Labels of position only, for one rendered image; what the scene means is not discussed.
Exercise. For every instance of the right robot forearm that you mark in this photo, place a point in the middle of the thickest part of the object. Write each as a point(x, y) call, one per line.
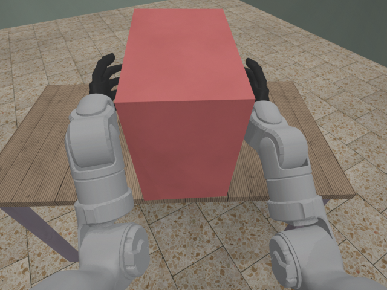
point(283, 151)

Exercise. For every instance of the table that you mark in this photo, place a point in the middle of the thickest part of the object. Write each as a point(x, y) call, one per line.
point(34, 167)

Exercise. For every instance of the left robot hand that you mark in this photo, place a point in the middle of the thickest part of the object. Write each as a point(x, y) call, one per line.
point(101, 84)

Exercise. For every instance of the right robot hand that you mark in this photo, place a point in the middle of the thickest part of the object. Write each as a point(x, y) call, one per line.
point(257, 80)

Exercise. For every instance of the robot right upper arm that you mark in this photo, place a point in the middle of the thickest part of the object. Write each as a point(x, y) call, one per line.
point(308, 259)

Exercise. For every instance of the left robot forearm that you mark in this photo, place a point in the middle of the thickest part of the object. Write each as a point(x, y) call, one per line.
point(96, 162)

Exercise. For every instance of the robot left upper arm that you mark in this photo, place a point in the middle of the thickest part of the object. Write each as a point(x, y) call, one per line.
point(110, 259)

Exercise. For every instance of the carton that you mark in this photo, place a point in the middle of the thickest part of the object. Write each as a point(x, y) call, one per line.
point(184, 102)

